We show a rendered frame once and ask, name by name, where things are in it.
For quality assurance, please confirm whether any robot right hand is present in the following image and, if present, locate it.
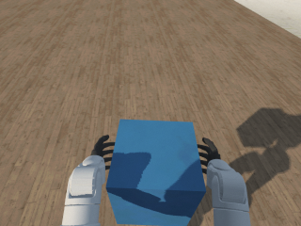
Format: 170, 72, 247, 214
197, 137, 221, 174

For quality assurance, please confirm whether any robot right forearm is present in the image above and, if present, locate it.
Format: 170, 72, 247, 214
206, 159, 251, 226

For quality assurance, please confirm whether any robot left hand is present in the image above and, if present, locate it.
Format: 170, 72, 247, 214
90, 135, 116, 170

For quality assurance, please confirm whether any carton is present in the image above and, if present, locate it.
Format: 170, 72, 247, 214
105, 119, 206, 226

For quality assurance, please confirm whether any robot left forearm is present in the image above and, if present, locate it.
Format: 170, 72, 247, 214
60, 154, 105, 226

